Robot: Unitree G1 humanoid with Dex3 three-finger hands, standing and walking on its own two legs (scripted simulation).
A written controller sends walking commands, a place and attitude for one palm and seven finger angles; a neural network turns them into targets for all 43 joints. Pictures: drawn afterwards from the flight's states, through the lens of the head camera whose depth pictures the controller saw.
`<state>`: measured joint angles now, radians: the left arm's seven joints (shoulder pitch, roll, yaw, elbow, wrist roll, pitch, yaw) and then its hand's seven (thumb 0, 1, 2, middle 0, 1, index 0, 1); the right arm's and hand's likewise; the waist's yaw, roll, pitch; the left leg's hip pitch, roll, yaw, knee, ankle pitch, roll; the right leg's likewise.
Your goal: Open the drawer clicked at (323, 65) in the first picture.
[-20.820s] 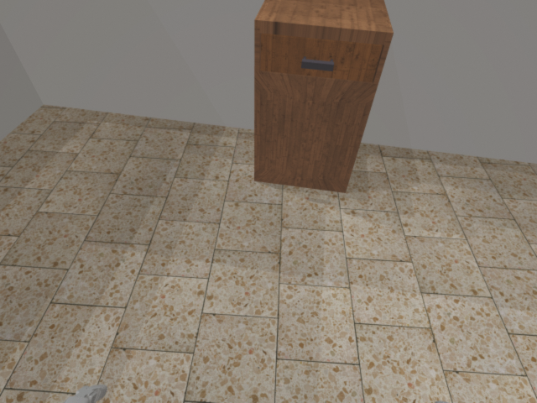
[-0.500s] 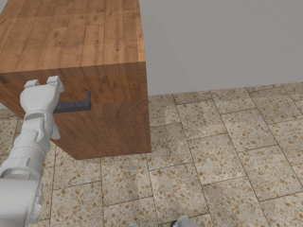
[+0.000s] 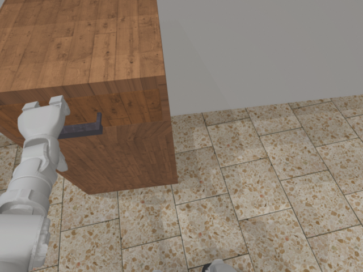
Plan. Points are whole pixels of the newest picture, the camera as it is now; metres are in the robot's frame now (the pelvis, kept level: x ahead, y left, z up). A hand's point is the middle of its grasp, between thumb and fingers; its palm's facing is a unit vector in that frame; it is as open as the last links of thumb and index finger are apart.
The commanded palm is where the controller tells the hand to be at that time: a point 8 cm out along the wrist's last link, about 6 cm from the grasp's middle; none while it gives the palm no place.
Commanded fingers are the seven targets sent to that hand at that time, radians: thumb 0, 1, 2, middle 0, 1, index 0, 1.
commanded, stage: move the hooked fingers above the handle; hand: left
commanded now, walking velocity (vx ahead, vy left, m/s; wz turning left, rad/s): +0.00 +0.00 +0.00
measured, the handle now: (79, 124) +0.49 +0.29 -0.04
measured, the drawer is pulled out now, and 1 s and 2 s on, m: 0.00 0.00 0.00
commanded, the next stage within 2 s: lower the fingers behind the handle in 0.44 s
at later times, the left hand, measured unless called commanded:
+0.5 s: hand (77, 124) +0.45 +0.26 +0.02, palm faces +0.02 +0.04 -1.00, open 13.6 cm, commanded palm +0.42 +0.28 +0.07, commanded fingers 0.00 -0.50 0.30 -0.30 -1.20 -0.30 -1.20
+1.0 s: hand (68, 138) +0.44 +0.30 -0.03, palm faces +0.00 -0.02 -1.00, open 13.9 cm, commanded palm +0.42 +0.28 +0.04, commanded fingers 0.00 -0.50 0.30 -0.30 -1.20 -0.30 -1.20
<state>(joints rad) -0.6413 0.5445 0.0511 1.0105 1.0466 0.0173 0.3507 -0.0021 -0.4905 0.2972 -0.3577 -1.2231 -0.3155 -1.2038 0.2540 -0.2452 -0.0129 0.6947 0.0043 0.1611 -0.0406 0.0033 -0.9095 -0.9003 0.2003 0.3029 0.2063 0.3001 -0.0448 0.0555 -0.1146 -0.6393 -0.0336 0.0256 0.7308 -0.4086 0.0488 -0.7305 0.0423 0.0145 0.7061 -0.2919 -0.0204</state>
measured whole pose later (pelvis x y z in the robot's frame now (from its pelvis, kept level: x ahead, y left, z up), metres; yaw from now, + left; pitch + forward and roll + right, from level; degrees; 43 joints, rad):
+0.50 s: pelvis -0.01 +0.01 -0.01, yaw +0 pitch +19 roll +0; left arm -0.72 0.48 -0.01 1.01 1.07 0.03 0.44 0.00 -0.49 0.30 -0.39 -1.25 -0.35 -1.25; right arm 0.23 -0.25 0.01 0.70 0.00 0.17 -0.04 0.00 -0.91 -0.90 0.20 0.30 0.21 0.30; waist -0.07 0.06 -0.11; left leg -0.69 -0.04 0.04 0.78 -0.41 0.06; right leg -0.78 0.04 0.02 0.75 -0.29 -0.01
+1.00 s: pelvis -0.01 +0.01 -0.03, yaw +2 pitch +23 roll -3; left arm -0.74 0.55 0.03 1.05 1.11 -0.14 0.44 -0.01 -0.49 0.30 -0.33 -1.21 -0.32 -1.21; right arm 0.29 -0.28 -0.06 0.73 -0.04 0.11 0.00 0.00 -0.91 -0.90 0.20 0.30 0.20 0.30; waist -0.08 0.04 -0.16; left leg -0.90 -0.04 -0.03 0.98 -0.49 0.05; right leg -0.94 0.03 -0.05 0.89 -0.36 -0.01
